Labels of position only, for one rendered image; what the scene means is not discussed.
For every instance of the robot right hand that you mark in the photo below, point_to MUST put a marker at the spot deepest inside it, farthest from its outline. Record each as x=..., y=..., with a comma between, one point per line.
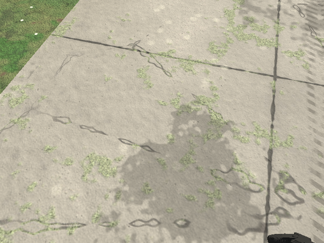
x=288, y=238

